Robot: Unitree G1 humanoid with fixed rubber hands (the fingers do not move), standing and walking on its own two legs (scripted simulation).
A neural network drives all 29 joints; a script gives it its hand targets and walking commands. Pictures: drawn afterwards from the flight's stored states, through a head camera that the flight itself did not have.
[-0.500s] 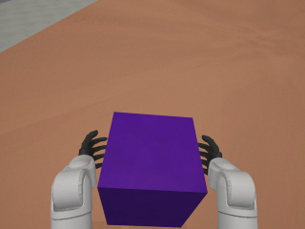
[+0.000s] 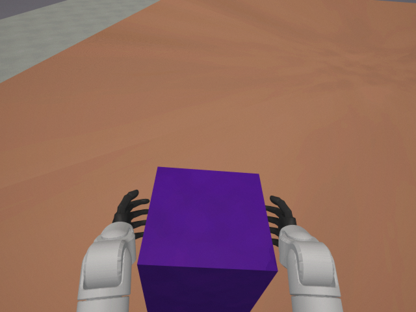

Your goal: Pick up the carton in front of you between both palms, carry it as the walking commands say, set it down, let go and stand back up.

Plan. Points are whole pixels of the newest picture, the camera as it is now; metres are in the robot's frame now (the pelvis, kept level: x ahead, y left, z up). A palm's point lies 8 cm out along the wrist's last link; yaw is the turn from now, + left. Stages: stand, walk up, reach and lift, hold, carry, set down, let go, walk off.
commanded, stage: carry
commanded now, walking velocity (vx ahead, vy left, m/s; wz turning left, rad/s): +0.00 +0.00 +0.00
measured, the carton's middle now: (202, 245) +0.28 +0.01 -0.02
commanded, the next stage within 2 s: hold in 0.68 s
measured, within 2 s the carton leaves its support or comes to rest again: neither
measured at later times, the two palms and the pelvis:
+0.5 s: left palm (127, 238) +0.26 +0.15 +0.05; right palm (285, 243) +0.25 -0.15 +0.04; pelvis -0.04 +0.00 +0.00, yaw +0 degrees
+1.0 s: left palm (124, 247) +0.25 +0.15 +0.04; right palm (283, 246) +0.25 -0.15 +0.04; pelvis -0.06 -0.01 +0.00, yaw +0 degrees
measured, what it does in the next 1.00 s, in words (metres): shifts its weight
